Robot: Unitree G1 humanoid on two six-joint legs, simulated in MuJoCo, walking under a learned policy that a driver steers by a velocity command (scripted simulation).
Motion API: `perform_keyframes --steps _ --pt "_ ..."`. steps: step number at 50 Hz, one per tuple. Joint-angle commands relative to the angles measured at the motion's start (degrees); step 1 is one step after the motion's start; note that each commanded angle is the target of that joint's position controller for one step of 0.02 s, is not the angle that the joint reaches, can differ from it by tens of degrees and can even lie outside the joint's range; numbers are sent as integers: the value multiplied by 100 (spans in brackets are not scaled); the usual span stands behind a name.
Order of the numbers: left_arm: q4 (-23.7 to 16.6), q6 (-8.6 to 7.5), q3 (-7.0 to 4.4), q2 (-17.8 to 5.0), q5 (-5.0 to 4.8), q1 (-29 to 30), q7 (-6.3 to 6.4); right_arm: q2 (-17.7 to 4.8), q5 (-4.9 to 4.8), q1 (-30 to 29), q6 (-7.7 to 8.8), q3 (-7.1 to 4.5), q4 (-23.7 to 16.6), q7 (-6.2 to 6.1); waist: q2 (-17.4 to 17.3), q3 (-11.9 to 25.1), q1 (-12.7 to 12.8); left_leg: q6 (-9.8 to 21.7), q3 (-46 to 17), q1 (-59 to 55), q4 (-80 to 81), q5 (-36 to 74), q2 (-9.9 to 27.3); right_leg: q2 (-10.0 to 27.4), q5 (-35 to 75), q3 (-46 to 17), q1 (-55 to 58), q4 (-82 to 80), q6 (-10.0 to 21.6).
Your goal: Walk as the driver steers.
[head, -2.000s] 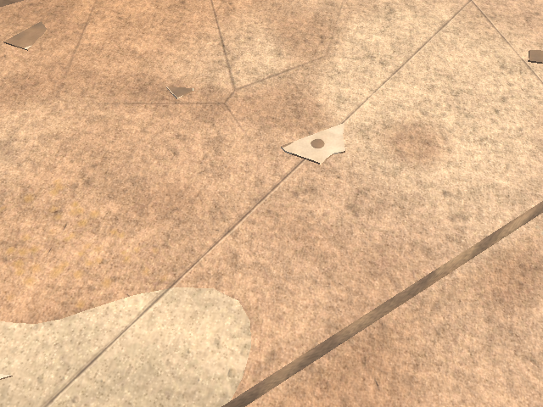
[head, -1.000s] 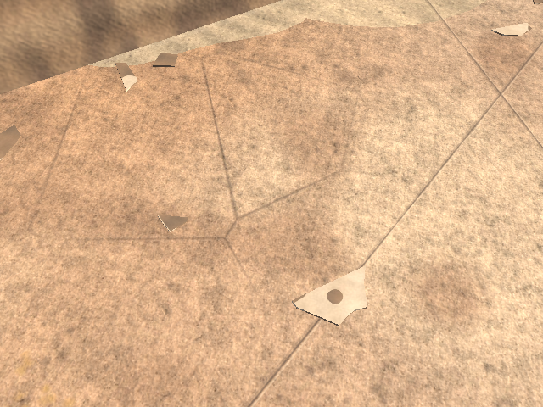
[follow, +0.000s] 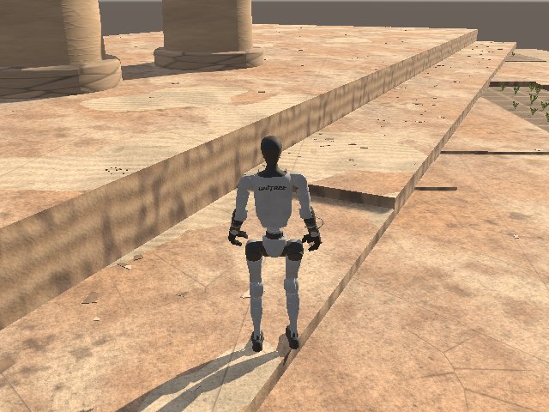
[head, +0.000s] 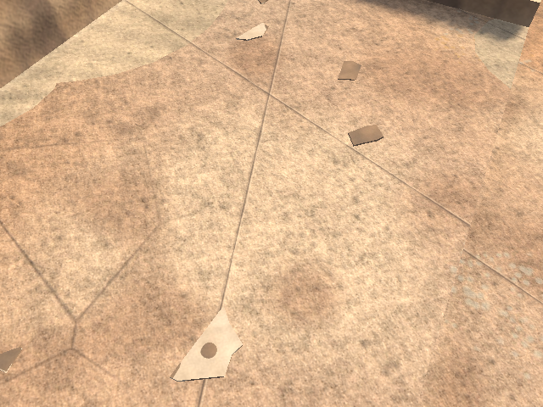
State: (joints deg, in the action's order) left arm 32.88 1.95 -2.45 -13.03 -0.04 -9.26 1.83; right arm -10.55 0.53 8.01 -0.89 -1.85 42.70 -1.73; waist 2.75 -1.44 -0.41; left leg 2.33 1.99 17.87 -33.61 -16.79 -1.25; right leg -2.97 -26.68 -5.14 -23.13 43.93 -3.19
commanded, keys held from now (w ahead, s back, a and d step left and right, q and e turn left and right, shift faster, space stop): no key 0.02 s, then w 0.98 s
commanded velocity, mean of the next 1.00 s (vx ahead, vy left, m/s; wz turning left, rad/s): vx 0.37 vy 0.00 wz -0.04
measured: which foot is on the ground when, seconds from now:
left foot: down 0.00-0.30, up 0.32-0.66, down 0.68-1.00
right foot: down 0.00-0.68, up 0.70-1.00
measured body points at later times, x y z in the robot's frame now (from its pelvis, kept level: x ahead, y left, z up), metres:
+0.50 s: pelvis +0.13 +0.01 +0.01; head +0.15 +0.00 +0.46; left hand +0.12 +0.26 -0.11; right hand +0.32 -0.23 -0.09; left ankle +0.16 +0.13 -0.67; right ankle +0.02 -0.10 -0.73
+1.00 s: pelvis +0.40 +0.09 +0.02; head +0.42 +0.10 +0.47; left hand +0.60 +0.34 -0.06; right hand +0.41 -0.18 -0.11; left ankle +0.35 +0.17 -0.73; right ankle +0.56 -0.08 -0.66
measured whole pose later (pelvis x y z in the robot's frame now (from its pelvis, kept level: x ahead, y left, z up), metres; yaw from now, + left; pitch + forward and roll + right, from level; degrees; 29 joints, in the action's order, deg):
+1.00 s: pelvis +0.40 +0.09 +0.02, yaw +0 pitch +2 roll +2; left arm 37.8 -4.1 -2.5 -15.9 -0.3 -7.4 0.2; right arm -15.0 -0.3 20.8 5.6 -2.1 51.6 0.9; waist 2.7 0.0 -4.5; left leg 4.6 3.2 4.0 -13.7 -11.4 -5.2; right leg 7.5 -1.2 -1.9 -41.4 49.2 -0.1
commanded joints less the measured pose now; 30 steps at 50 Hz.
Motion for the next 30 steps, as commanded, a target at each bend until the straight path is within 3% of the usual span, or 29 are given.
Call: perform_keyframes --steps 1,3,5,6,7,9,13,14,15,16,17,18,19,20,21,23,26,28,30 --pt "-401 -62 -113 -243 -20 250 -27 -864 -63 -336 97 -210 -439 -104 -983 459 -43 1174 -1600 -815 1130 1629 1326 147 -84 236 -376 -129 -85" --pt "-278 -105 -54 -62 -61 232 -92 -875 -116 24 61 -202 -303 -102 -1020 585 -198 1065 -1499 -780 1422 -233 1126 8 371 614 142 -983 21" --pt "-115 -172 -103 -144 -78 50 -153 -1066 -173 199 32 -250 -217 -73 -1113 284 -168 1053 -1586 -256 1655 -1749 1082 -184 938 905 811 -1767 236" --pt "-37 -211 -157 -279 -46 -50 -168 -1041 -170 235 62 -245 -202 -57 -966 205 -123 1005 -1520 -100 1768 -2084 1044 -235 924 961 1007 -1764 370" --pt "29 -267 -201 -331 5 -167 -181 -1018 -172 200 121 -234 -197 -32 -770 172 -39 935 -1417 -33 1830 -2360 1014 -264 768 993 1096 -1564 468" --pt "93 -399 -175 -154 -26 -192 -196 -1038 -208 140 222 -229 -171 32 -704 -96 44 906 -1361 99 1739 -2393 978 -187 733 952 1201 -1768 619" --pt "238 -603 -226 -142 -72 -571 -204 -919 -219 151 376 -173 -109 102 -500 -222 205 755 -998 338 1197 -2097 723 152 584 594 1537 -1873 832" --pt "288 -651 -252 -211 -66 -794 -204 -827 -232 41 432 -139 -139 125 -279 -254 281 645 -758 570 770 -1815 536 404 393 177 1703 -2029 969" --pt "341 -707 -307 -418 -35 -1113 -202 -687 -241 -89 511 -93 -195 161 185 -236 349 460 -363 1002 31 -1279 245 930 92 -726 2042 -2400 1235" --pt "384 -759 -390 -749 -37 -1401 -220 -635 -247 -214 584 -60 -280 201 678 -239 362 327 -26 1600 -739 -650 55 1751 306 -2040 2477 -2877 1662" --pt "447 -795 -434 -874 -34 -1667 -237 -792 -278 -460 616 -76 -369 221 691 -352 487 351 -235 2303 -1459 -1057 95 2267 943 -2793 2842 -3101 2027" --pt "532 -836 -425 -840 23 -1946 -250 -863 -349 -609 624 -91 -431 238 430 -333 567 401 -469 3004 -2304 -1412 188 2513 1335 -3011 3314 -3167 2170" --pt "568 -848 -387 -743 40 -2022 -255 -852 -393 -533 613 -84 -403 255 44 -183 515 458 -598 3374 -2836 -1226 333 2462 1401 -2742 3627 -3122 2070" --pt "585 -834 -350 -676 8 -1961 -258 -816 -386 -519 596 -64 -392 291 -97 -156 466 480 -570 3578 -2972 -983 441 2297 1532 -2299 3699 -3160 1883" --pt "599 -799 -291 -557 1 -1844 -264 -828 -337 -619 580 -70 -413 341 -84 -202 445 459 -484 3574 -2833 -801 526 2082 1760 -1858 3579 -3262 1684" --pt "650 -692 -217 -422 20 -1768 -291 -641 -294 -924 585 -1 -486 437 68 -275 453 278 -200 3372 -2380 -411 505 1745 2143 -1248 3225 -3448 1473" --pt "765 -673 -246 -612 -73 -1744 -241 -411 -165 -1322 619 129 -633 566 240 -346 420 78 100 2275 -1104 489 353 1416 2281 -550 2274 -3769 1365" --pt "842 -724 -307 -863 -119 -1681 -211 -595 -160 -1367 603 97 -667 571 510 -365 314 66 150 1385 -480 924 263 1439 2356 -324 1853 -3984 1300" --pt "901 -734 -351 -1024 -130 -1587 -177 -954 -203 -1097 539 -33 -595 509 657 -238 79 149 97 783 -133 1147 174 1522 3275 -144 2003 -3719 1150"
